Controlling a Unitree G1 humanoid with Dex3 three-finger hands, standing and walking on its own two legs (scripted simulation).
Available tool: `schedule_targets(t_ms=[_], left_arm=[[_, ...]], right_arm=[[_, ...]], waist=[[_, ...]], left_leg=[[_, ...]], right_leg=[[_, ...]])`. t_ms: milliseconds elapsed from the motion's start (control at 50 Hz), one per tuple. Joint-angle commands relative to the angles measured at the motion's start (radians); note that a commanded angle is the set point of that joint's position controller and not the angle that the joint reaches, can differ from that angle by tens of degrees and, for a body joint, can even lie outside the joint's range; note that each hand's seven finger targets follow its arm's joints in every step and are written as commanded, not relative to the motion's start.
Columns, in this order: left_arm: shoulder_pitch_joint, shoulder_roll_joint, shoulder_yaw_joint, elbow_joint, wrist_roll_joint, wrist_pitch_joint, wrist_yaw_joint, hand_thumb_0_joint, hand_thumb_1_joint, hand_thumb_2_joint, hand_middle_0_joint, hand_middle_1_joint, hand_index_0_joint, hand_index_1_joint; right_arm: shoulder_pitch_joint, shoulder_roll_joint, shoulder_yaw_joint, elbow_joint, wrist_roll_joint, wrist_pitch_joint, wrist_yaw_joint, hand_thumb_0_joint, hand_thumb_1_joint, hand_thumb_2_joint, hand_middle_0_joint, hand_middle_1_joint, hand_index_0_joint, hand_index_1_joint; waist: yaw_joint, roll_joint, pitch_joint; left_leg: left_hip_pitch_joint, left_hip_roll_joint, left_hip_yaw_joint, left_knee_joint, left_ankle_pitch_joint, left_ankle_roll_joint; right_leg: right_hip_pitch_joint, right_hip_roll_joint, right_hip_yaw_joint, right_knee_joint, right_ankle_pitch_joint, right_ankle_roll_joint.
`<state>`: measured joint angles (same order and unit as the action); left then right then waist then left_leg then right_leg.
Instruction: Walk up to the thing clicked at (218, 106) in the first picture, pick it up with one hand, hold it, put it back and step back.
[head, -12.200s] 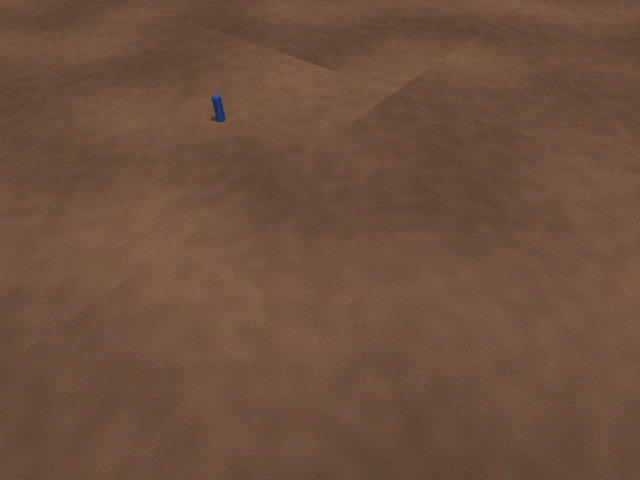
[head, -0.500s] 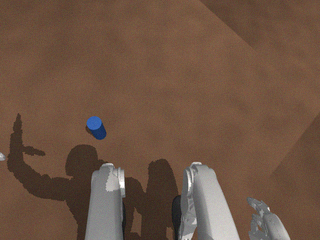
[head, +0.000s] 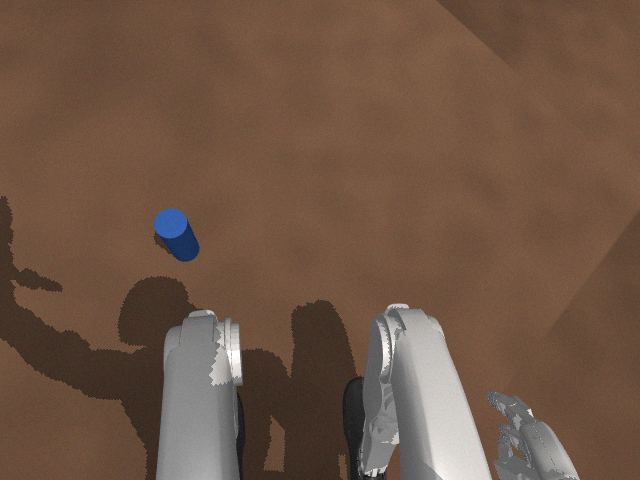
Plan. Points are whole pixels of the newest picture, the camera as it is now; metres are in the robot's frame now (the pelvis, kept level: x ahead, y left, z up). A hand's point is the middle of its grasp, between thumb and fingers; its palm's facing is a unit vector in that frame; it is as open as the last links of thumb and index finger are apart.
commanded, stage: go down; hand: left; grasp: from the side
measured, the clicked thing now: (179, 237) +0.49 +0.23 -0.32
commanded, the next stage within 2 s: approach in 0.40 s
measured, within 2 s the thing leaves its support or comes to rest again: neither
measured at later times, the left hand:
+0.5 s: hand out of the picture +0.41 +0.41 -0.01, palm faces +0.16 -0.98 -0.07, open 17.3 cm
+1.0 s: hand (72, 235) +0.44 +0.35 -0.19, palm faces +0.12 -0.99 +0.04, open 17.7 cm
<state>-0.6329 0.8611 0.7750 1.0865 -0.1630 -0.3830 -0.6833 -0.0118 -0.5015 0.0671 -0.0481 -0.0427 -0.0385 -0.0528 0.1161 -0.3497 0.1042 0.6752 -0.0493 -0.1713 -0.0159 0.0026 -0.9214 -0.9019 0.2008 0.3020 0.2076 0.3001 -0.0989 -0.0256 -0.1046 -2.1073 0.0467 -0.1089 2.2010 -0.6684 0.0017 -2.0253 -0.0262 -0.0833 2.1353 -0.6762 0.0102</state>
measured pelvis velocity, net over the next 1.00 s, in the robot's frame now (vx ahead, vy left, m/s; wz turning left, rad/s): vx -0.01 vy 0.01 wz -0.10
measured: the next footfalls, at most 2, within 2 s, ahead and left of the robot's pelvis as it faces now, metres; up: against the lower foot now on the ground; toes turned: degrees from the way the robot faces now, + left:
none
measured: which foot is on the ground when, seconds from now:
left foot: down 0.00-1.00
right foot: down 0.00-1.00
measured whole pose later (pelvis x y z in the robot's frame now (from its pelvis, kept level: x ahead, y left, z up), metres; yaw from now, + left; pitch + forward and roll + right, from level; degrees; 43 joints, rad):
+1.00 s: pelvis -0.01 +0.01 -0.08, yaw -6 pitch +24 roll -12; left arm -0.71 0.95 0.77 1.33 -0.18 -0.69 -0.65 -0.01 -0.60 0.04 -0.07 -0.07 -0.06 -0.09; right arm -0.01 -0.37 0.30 0.62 -0.18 -0.13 0.04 0.00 -0.91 -0.90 0.20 0.30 0.21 0.30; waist -0.21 -0.18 0.12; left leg -2.25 0.05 -0.23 2.50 -0.70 0.00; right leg -2.12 0.01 -0.16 2.35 -0.66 0.03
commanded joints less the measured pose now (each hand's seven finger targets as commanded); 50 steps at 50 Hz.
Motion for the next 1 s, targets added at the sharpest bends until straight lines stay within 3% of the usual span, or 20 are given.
schedule_targets(t_ms=[0, 140, 160, 220, 280, 360, 440, 480, 500, 540, 580, 640, 660, 700, 760, 860, 880, 920, 940, 980], left_arm=[[-0.221, 0.420, 0.063, -0.174, -0.036, -0.060, -0.005, 0.000, -0.514, 0.074, -0.043, -0.056, -0.031, -0.063], [-0.230, 0.472, 0.074, -0.167, -0.034, -0.054, -0.019, 0.000, -0.502, 0.073, -0.042, -0.051, -0.030, -0.059], [-0.244, 0.453, 0.061, -0.168, -0.036, -0.053, -0.023, 0.000, -0.508, 0.078, -0.043, -0.060, -0.032, -0.067], [-0.261, 0.513, 0.094, -0.207, -0.039, -0.054, -0.022, 0.000, -0.507, 0.066, -0.045, -0.051, -0.033, -0.058], [-0.235, 0.467, 0.068, -0.166, -0.041, -0.047, -0.028, 0.000, -0.516, 0.078, -0.046, -0.060, -0.032, -0.069], [-0.241, 0.510, 0.091, -0.189, -0.040, -0.048, -0.031, 0.000, -0.504, 0.074, -0.046, -0.062, -0.035, -0.068], [-0.243, 0.474, 0.065, -0.159, -0.045, -0.045, -0.038, 0.000, -0.501, 0.073, -0.049, -0.056, -0.036, -0.064], [-0.264, 0.512, 0.084, -0.179, -0.046, -0.054, -0.037, 0.000, -0.503, 0.122, -0.069, -0.094, -0.034, -0.124], [-0.254, 0.526, 0.104, -0.173, -0.049, -0.058, -0.037, 0.000, -0.564, 0.042, -0.079, -0.048, -0.053, -0.067], [-0.236, 0.465, 0.071, -0.101, -0.058, -0.066, -0.048, 0.000, -0.562, 0.006, -0.077, -0.051, -0.056, -0.066], [-0.250, 0.420, 0.045, -0.065, -0.074, -0.091, -0.056, 0.000, -0.567, 0.022, -0.075, -0.061, -0.052, -0.078], [-0.263, 0.438, 0.062, -0.016, -0.097, -0.147, -0.057, 0.000, -0.610, 0.001, -0.081, -0.059, -0.062, -0.073], [-0.244, 0.386, 0.034, 0.042, -0.102, -0.160, -0.060, 0.000, -0.597, 0.012, -0.074, -0.062, -0.056, -0.075], [-0.267, 0.369, 0.010, 0.067, -0.104, -0.194, -0.052, 0.000, -0.593, 0.019, -0.076, -0.066, -0.057, -0.081], [-0.289, 0.423, 0.031, 0.083, -0.089, -0.243, -0.024, 0.000, -0.609, 0.014, -0.075, -0.062, -0.057, -0.075], [-0.289, 0.493, 0.045, 0.063, -0.046, -0.335, 0.024, 0.000, -0.611, 0.038, -0.071, -0.075, -0.053, -0.089], [-0.289, 0.472, 0.030, 0.065, -0.045, -0.357, 0.028, 0.000, -0.611, 0.042, -0.069, -0.079, -0.053, -0.092], [-0.291, 0.478, 0.040, 0.026, -0.043, -0.399, 0.045, 0.000, -0.611, 0.041, -0.069, -0.081, -0.053, -0.094], [-0.281, 0.442, 0.014, 0.052, -0.042, -0.413, 0.052, 0.000, -0.611, 0.057, -0.065, -0.089, -0.048, -0.102], [-0.277, 0.444, 0.024, 0.043, -0.044, -0.445, 0.071, 0.000, -0.611, 0.053, -0.070, -0.097, -0.053, -0.110]], right_arm=[[0.134, -0.240, -0.079, -0.045, 0.002, -0.022, -0.020, 0.000, -0.920, -0.909, 0.199, 0.300, 0.200, 0.300], [0.134, -0.256, -0.071, -0.041, 0.002, -0.015, -0.017, 0.000, -0.915, -0.907, 0.199, 0.300, 0.200, 0.300], [0.145, -0.254, -0.068, -0.032, 0.000, -0.013, -0.017, 0.000, -0.915, -0.908, 0.199, 0.300, 0.200, 0.300], [0.132, -0.260, -0.065, -0.049, 0.002, -0.013, -0.017, 0.000, -0.917, -0.908, 0.199, 0.300, 0.199, 0.300], [0.150, -0.257, -0.062, -0.026, 0.002, -0.009, -0.017, 0.000, -0.920, -0.909, 0.199, 0.300, 0.199, 0.300], [0.140, -0.270, -0.062, -0.039, 0.001, -0.009, -0.019, 0.000, -0.917, -0.908, 0.199, 0.300, 0.199, 0.300], [0.149, -0.265, -0.057, -0.028, 0.002, -0.007, -0.017, 0.000, -0.914, -0.907, 0.199, 0.300, 0.200, 0.300], [0.142, -0.267, -0.054, -0.039, 0.001, -0.006, -0.016, 0.000, -0.922, -0.908, 0.200, 0.300, 0.200, 0.300], [0.126, -0.275, -0.055, -0.052, 0.002, -0.007, -0.017, 0.000, -0.905, -0.903, 0.198, 0.300, 0.198, 0.300], [0.131, -0.272, -0.045, -0.040, -0.002, -0.009, -0.015, 0.000, -0.913, -0.904, 0.198, 0.300, 0.199, 0.300], [0.127, -0.266, -0.033, -0.037, -0.006, -0.014, -0.011, 0.000, -0.909, -0.904, 0.198, 0.300, 0.199, 0.300], [0.099, -0.273, -0.011, -0.061, -0.016, -0.023, -0.006, 0.000, -0.912, -0.903, 0.198, 0.300, 0.199, 0.300], [0.103, -0.277, -0.002, -0.051, -0.021, -0.024, -0.003, 0.000, -0.911, -0.903, 0.198, 0.300, 0.199, 0.300], [0.087, -0.282, 0.012, -0.057, -0.034, -0.026, 0.001, 0.000, -0.905, -0.902, 0.198, 0.300, 0.199, 0.300], [0.073, -0.292, 0.031, -0.065, -0.055, -0.019, 0.011, 0.000, -0.905, -0.902, 0.198, 0.300, 0.199, 0.300], [0.024, -0.312, 0.073, -0.072, -0.101, 0.012, 0.021, 0.000, -0.907, -0.903, 0.198, 0.300, 0.199, 0.300], [0.005, -0.321, 0.080, -0.075, -0.109, 0.019, 0.024, 0.000, -0.910, -0.904, 0.198, 0.300, 0.199, 0.300], [-0.014, -0.329, 0.092, -0.073, -0.130, 0.033, 0.030, 0.000, -0.918, -0.906, 0.198, 0.300, 0.199, 0.300], [-0.032, -0.332, 0.104, -0.081, -0.138, 0.040, 0.033, 0.000, -0.919, -0.907, 0.198, 0.300, 0.199, 0.300], [-0.042, -0.343, 0.117, -0.074, -0.155, 0.053, 0.037, 0.000, -0.929, -0.909, 0.198, 0.300, 0.199, 0.300]], waist=[[0.029, 0.236, -0.595], [0.036, 0.264, -0.593], [0.020, 0.276, -0.592], [0.038, 0.283, -0.618], [0.021, 0.270, -0.580], [0.034, 0.313, -0.596], [0.009, 0.288, -0.545], [0.012, 0.275, -0.556], [0.024, 0.282, -0.552], [-0.007, 0.260, -0.510], [-0.037, 0.214, -0.465], [-0.044, 0.185, -0.446], [-0.059, 0.191, -0.429], [-0.076, 0.201, -0.428], [-0.066, 0.209, -0.446], [-0.069, 0.325, -0.454], [-0.078, 0.351, -0.443], [-0.081, 0.408, -0.460], [-0.099, 0.417, -0.442], [-0.110, 0.433, -0.448]], left_leg=[[0.470, -0.011, 0.034, -0.266, 0.120, 0.022], [0.463, -0.007, 0.030, -0.253, 0.089, 0.021], [0.465, -0.008, 0.027, -0.247, 0.100, 0.020], [0.460, -0.008, 0.030, -0.237, 0.107, 0.021], [0.447, -0.007, 0.023, -0.235, 0.098, 0.020], [0.480, -0.004, 0.016, -0.233, 0.110, 0.016], [0.443, -0.004, 0.008, -0.226, 0.101, 0.018], [0.428, -0.005, 0.010, -0.219, 0.084, 0.021], [0.444, -0.003, 0.007, -0.220, 0.076, 0.022], [0.415, -0.002, 0.004, -0.200, 0.081, 0.022], [0.361, -0.002, 0.000, -0.174, 0.066, 0.026], [0.315, -0.002, 0.004, -0.128, 0.071, 0.030], [0.337, 0.002, -0.007, -0.121, 0.075, 0.024], [0.336, 0.004, -0.006, -0.094, 0.080, 0.021], [0.328, 0.007, -0.006, -0.060, 0.096, 0.016], [0.393, 0.024, -0.024, -0.034, 0.128, -0.003], [0.415, 0.028, -0.036, -0.037, 0.130, -0.009], [0.458, 0.034, -0.049, -0.022, 0.171, -0.018], [0.474, 0.039, -0.063, -0.023, 0.178, -0.023], [0.492, 0.042, -0.075, -0.001, 0.200, -0.027]], right_leg=[[0.257, 0.034, -0.017, -0.204, 0.115, -0.049], [0.226, 0.039, -0.026, -0.180, 0.090, -0.051], [0.225, 0.038, -0.030, -0.176, 0.101, -0.050], [0.231, 0.039, -0.030, -0.167, 0.104, -0.051], [0.215, 0.042, -0.037, -0.162, 0.097, -0.051], [0.199, 0.040, -0.038, -0.146, 0.113, -0.053], [0.176, 0.042, -0.046, -0.143, 0.099, -0.052], [0.185, 0.045, -0.045, -0.149, 0.086, -0.049], [0.168, 0.044, -0.047, -0.143, 0.085, -0.050], [0.158, 0.046, -0.052, -0.135, 0.092, -0.048], [0.148, 0.051, -0.059, -0.129, 0.076, -0.046], [0.160, 0.058, -0.066, -0.115, 0.082, -0.041], [0.137, 0.059, -0.074, -0.097, 0.088, -0.042], [0.141, 0.063, -0.080, -0.088, 0.098, -0.042], [0.155, 0.069, -0.088, -0.063, 0.112, -0.040], [0.159, 0.074, -0.109, -0.006, 0.135, -0.044], [0.140, 0.073, -0.116, 0.008, 0.133, -0.045], [0.138, 0.075, -0.125, 0.037, 0.164, -0.045], [0.123, 0.075, -0.134, 0.047, 0.162, -0.044], [0.122, 0.079, -0.149, 0.061, 0.177, -0.042]])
